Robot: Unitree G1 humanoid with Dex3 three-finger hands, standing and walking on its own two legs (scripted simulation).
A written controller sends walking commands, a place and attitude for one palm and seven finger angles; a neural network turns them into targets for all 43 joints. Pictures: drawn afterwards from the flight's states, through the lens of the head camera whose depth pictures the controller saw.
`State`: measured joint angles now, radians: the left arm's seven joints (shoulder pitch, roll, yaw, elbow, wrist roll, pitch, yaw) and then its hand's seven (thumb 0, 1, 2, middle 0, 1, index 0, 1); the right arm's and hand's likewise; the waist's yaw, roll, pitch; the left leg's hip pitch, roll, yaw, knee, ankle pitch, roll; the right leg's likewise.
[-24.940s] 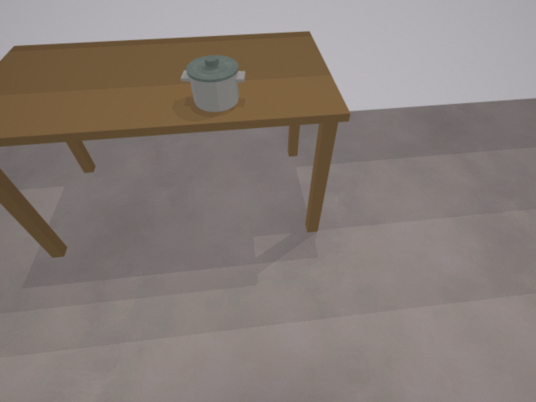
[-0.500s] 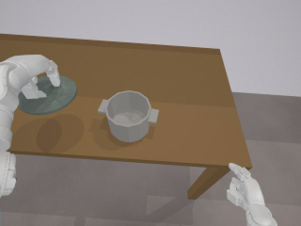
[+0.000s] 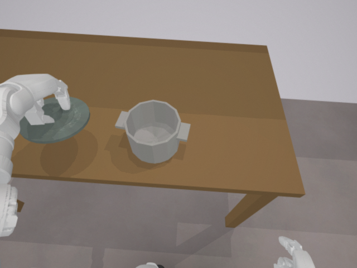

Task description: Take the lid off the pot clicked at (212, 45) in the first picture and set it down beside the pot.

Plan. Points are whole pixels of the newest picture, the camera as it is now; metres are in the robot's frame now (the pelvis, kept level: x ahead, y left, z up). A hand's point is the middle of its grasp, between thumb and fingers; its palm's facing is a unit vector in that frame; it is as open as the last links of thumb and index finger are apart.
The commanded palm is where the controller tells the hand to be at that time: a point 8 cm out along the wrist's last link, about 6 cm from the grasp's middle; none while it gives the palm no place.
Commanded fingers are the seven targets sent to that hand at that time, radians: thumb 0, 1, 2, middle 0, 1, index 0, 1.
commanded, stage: lower the lid onto the table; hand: left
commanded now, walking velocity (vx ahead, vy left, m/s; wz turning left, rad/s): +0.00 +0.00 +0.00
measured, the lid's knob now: (52, 110) +0.44 +0.33 +0.05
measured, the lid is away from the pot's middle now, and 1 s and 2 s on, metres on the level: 0.24 0.23 0.25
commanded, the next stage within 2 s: open the fingers wide in 1.98 s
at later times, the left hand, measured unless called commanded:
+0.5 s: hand (54, 106) +0.45 +0.32 +0.06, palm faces -0.47 -0.09 -0.88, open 7.2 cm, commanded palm +0.46 +0.33 +0.13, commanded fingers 0.00 0.71 0.93 -0.95 -1.07 -0.88 -1.03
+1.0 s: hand (57, 121) +0.43 +0.32 +0.03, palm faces -0.49 -0.07 -0.87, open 7.2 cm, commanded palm +0.47 +0.33 +0.09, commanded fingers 0.00 0.71 0.93 -0.95 -1.07 -0.88 -1.03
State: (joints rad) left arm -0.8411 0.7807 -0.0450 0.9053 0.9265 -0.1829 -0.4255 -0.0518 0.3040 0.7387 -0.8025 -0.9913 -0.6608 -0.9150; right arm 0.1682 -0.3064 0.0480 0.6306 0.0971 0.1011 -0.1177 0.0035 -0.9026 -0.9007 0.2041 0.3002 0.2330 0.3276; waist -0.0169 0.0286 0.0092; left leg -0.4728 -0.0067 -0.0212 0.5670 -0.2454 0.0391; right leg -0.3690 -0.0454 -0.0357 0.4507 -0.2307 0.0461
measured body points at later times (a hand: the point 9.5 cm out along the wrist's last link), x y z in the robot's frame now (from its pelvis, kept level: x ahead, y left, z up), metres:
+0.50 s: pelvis +0.01 +0.00 +0.00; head +0.11 +0.00 +0.44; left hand +0.47 +0.32 +0.11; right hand +0.04 -0.29 -0.13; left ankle +0.02 +0.09 -0.73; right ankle -0.01 -0.16 -0.73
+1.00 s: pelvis +0.01 +0.00 -0.01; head +0.10 +0.01 +0.43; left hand +0.45 +0.32 +0.08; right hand +0.07 -0.28 -0.13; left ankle +0.02 +0.09 -0.73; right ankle -0.01 -0.16 -0.73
